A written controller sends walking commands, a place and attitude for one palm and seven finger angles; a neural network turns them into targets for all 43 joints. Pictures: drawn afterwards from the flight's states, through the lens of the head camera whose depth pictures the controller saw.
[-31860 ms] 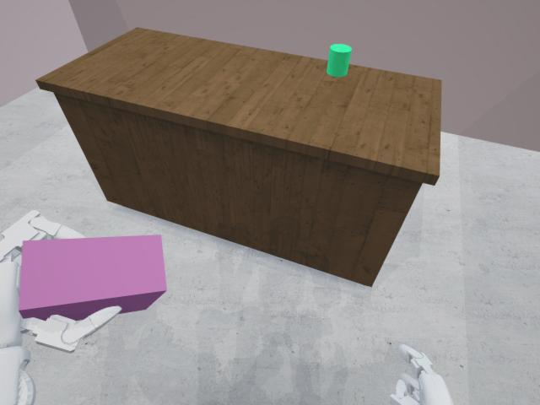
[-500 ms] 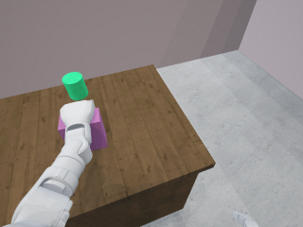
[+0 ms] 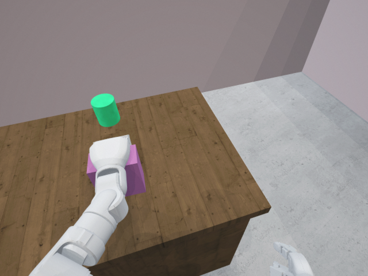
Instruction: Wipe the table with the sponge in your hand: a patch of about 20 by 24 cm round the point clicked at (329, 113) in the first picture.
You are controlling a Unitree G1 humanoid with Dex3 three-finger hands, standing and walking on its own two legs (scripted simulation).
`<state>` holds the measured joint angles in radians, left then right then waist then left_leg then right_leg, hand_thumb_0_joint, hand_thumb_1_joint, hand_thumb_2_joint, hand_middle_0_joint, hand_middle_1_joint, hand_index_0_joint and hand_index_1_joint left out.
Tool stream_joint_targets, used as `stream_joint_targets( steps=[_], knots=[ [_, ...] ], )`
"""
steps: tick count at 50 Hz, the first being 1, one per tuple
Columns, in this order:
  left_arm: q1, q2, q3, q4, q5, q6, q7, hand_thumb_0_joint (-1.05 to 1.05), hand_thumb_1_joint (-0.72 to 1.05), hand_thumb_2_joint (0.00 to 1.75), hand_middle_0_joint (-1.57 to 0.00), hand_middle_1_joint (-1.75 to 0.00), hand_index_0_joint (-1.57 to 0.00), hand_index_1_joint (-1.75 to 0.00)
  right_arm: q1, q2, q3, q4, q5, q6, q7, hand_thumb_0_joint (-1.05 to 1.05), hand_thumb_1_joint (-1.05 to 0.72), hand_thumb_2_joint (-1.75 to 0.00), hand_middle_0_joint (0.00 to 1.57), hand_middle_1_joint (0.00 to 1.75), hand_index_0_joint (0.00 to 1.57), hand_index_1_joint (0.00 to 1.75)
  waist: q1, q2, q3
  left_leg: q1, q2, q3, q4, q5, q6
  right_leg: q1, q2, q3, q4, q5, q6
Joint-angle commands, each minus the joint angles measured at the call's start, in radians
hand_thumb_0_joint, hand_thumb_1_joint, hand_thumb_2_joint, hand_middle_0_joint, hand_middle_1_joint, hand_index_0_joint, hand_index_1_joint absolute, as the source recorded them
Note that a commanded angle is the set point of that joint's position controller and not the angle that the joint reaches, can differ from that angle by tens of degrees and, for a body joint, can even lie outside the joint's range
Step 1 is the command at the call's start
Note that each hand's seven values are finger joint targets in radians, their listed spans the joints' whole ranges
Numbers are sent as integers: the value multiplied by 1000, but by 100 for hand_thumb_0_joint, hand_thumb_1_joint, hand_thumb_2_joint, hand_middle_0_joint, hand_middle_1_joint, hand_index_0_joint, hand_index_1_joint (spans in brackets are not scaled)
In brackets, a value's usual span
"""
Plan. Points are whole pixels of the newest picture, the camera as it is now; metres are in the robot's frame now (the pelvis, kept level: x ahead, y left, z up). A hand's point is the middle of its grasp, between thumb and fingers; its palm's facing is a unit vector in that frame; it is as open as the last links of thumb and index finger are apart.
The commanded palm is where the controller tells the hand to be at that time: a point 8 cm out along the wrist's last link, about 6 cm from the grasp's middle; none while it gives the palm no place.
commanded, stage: wipe back along the middle lane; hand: left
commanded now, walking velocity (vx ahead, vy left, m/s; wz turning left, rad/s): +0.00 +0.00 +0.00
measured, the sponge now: (120, 178) +0.35 +0.21 -0.02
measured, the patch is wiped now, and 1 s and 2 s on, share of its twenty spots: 0.55 0.65 0.75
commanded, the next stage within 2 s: slide across to the third lane in 0.64 s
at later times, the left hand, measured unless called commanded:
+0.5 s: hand (124, 185) +0.30 +0.18 +0.03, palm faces +0.01 -0.06 -1.00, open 10.1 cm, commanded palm +0.25 +0.16 +0.06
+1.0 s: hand (129, 192) +0.29 +0.16 +0.04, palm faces -0.03 -0.07 -1.00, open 10.1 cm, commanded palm +0.25 +0.13 +0.08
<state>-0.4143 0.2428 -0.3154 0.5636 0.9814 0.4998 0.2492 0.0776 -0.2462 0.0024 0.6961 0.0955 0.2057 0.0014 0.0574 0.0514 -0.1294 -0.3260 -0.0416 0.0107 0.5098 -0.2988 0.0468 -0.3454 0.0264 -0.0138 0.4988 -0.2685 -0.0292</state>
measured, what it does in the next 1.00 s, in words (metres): stands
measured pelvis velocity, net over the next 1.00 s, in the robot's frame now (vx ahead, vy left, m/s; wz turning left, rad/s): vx -0.02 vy -0.03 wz -0.01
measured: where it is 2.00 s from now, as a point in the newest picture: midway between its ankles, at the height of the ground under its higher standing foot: outside the picture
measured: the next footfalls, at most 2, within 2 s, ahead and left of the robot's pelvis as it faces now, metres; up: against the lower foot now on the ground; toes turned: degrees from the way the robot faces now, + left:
none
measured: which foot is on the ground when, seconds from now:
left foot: down 0.00-1.00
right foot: down 0.00-1.00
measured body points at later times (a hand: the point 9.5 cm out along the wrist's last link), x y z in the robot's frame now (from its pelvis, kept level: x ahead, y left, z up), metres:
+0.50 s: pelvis -0.01 -0.01 +0.00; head -0.02 -0.04 +0.45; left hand +0.30 +0.18 +0.09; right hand +0.22 -0.21 -0.09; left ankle -0.03 +0.09 -0.74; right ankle -0.01 -0.11 -0.74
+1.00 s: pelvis -0.02 -0.03 +0.00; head -0.04 -0.07 +0.45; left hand +0.28 +0.16 +0.09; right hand +0.20 -0.24 -0.10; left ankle -0.03 +0.09 -0.74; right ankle -0.01 -0.11 -0.74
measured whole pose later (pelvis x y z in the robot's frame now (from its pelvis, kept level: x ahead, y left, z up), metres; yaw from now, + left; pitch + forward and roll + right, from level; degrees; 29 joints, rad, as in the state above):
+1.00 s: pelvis -0.02 -0.03 +0.00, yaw -1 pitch +2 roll +1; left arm -0.20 0.24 -0.39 0.31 0.97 0.55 0.20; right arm 0.03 -0.26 0.00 0.68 0.10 0.20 0.02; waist 0.08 0.08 -0.10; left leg -0.25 -0.02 0.02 0.50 -0.28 0.02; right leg -0.29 0.05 -0.01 0.52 -0.26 -0.06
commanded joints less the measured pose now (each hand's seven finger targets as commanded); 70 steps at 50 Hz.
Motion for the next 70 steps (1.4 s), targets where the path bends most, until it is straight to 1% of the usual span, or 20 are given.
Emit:
stream_joint_targets(
  steps=[1, 10, 12, 14, 16, 17, 19, 21, 22, 23, 27, 30, 36, 37, 41, 47, 55, 62, 66, 70],
  knots=[
    [-74, -2, -21, -117, -23, 7, -47, 0, 10, 130, -120, -160, -120, -160, -161, -118, -33, -162, 2, -42, 8, 0, -90, -90, 20, 30, 20, 30, -11, -120, -182, 101, 28, -52, -24, 387, -28, 122, -6, 25, -20, 395, -52],
    [7, -41, -75, -230, -29, 43, -58, 0, 10, 130, -120, -160, -120, -160, -218, -111, -24, -188, 7, -32, 28, 0, -90, -90, 20, 30, 20, 30, -4, -131, -128, 95, 28, -56, -33, 353, -23, 117, -4, 27, -19, 358, -53],
    [5, -9, -35, -250, -32, 48, -55, 0, 10, 130, -120, -160, -120, -160, -228, -113, -26, -187, 7, -29, 28, 0, -90, -90, 20, 30, 20, 30, 6, -123, -140, 101, 29, -60, -37, 343, -21, 121, 0, 35, -20, 343, -58],
    [30, -55, -88, -261, -25, 47, -59, 0, 10, 130, -120, -160, -120, -160, -231, -107, -24, -194, 6, -30, 34, 0, -90, -90, 20, 30, 20, 30, -1, -132, -136, 102, 26, -56, -28, 354, -21, 122, -3, 31, -12, 362, -56],
    [82, -49, -85, -279, -30, 46, -61, 0, 10, 130, -120, -160, -120, -160, -237, -105, -22, -200, 6, -32, 36, 0, -90, -90, 20, 30, 20, 30, 8, -143, -152, 99, 22, -49, -25, 348, -16, 146, -5, 42, -13, 381, -52],
    [84, -6, -33, -290, -31, 43, -58, 0, 10, 130, -120, -160, -120, -160, -244, -109, -25, -197, 5, -30, 36, 0, -90, -90, 20, 30, 20, 30, 14, -143, -156, 92, 22, -55, -26, 340, -16, 151, -1, 56, -12, 379, -57],
    [92, -56, -93, -312, -30, 44, -60, 0, 10, 130, -120, -160, -120, -160, -246, -102, -21, -204, 6, -29, 40, 0, -90, -90, 20, 30, 20, 30, 5, -138, -130, 90, 22, -50, -30, 325, -15, 140, -4, 45, -12, 361, -53],
    [129, -48, -85, -317, -32, 45, -59, 0, 10, 130, -120, -160, -120, -160, -253, -101, -20, -206, 7, -31, 41, 0, -90, -90, 20, 30, 20, 30, 12, -148, -124, 85, 18, -48, -28, 315, -12, 146, -3, 52, -16, 361, -52],
    [149, -7, -34, -328, -34, 45, -54, 0, 10, 130, -120, -160, -120, -160, -258, -105, -23, -204, 7, -31, 43, 0, -90, -90, 20, 30, 20, 30, 21, -154, -137, 80, 19, -52, -29, 315, -14, 157, 0, 64, -13, 365, -56],
    [160, -43, -77, -347, -37, 49, -55, 0, 10, 130, -120, -160, -120, -160, -261, -99, -18, -213, 6, -31, 42, 0, -90, -90, 20, 30, 20, 30, 19, -147, -139, 84, 16, -45, -30, 308, -11, 167, -5, 56, -13, 365, -50],
    [190, -5, -38, -359, -34, 55, -51, 0, 10, 130, -120, -160, -120, -160, -272, -102, -20, -208, 8, -34, 44, 0, -90, -90, 20, 30, 20, 30, 27, -147, -113, 70, 14, -48, -37, 277, -11, 160, 1, 75, -22, 331, -54],
    [221, -38, -82, -380, -34, 58, -53, 0, 10, 130, -120, -160, -120, -160, -276, -96, -18, -214, 11, -36, 48, 0, -90, -90, 20, 30, 20, 30, 20, -156, -95, 73, 14, -42, -38, 260, -7, 154, -2, 71, -28, 308, -48],
    [174, -12, -55, -348, -31, 62, -47, 0, 10, 130, -120, -160, -120, -160, -274, -99, -16, -199, 11, -46, 35, 0, -90, -90, 20, 30, 20, 30, 16, -163, -69, 54, 8, -35, -45, 202, -5, 139, -1, 88, -46, 251, -44],
    [164, 36, 1, -353, -35, 61, -44, 0, 10, 130, -120, -160, -120, -160, -274, -104, -20, -195, 10, -47, 30, 0, -90, -90, 20, 30, 20, 30, 24, -159, -81, 50, 7, -41, -49, 190, -4, 143, 3, 101, -51, 235, -46],
    [43, -11, -65, -344, -25, 62, -53, 0, 10, 130, -120, -160, -120, -160, -274, -100, -19, -187, 11, -51, 17, 0, -90, -90, 20, 30, 20, 30, -1, -132, -68, 70, 5, -32, -55, 163, 0, 117, -4, 99, -72, 179, -43],
    [23, -21, -65, -399, -39, 14, -63, 0, 10, 130, -120, -160, -120, -160, -275, -96, -30, -193, 4, -60, 22, 0, -90, -90, 20, 30, 20, 30, 6, -142, -142, 96, 6, -41, -50, 206, 5, 166, -2, 108, -63, 249, -46],
    [-23, -122, -162, -359, -37, -15, -44, 0, 10, 130, -120, -160, -120, -160, -277, -84, -34, -175, 6, -71, 34, 0, -90, -90, 20, 30, 20, 30, -5, -159, -103, 111, 14, -39, -55, 194, 4, 121, -3, 79, -69, 214, -43],
    [-165, -107, -130, -276, -47, -6, -16, 0, 10, 130, -120, -160, -120, -160, -285, -84, -32, -147, 11, -77, 28, 0, -90, -90, 20, 30, 20, 30, -8, -157, -106, 103, 13, -40, -67, 141, -1, 101, 0, 78, -81, 139, -40],
    [-219, -185, -198, -217, -43, -11, -14, 0, 10, 130, -120, -160, -120, -160, -279, -76, -32, -137, 11, -73, 33, 0, -90, -90, 20, 30, 20, 30, -23, -163, -106, 104, 13, -34, -53, 149, -1, 80, -6, 58, -72, 155, -38],
    [-271, -207, -204, -173, -58, -22, -2, 0, 10, 130, -120, -160, -120, -160, -267, -74, -35, -130, 10, -76, 34, 0, -90, -90, 20, 30, 20, 30, -26, -177, -123, 101, 10, -37, -43, 138, 1, 73, -7, 48, -68, 145, -35]
  ],
)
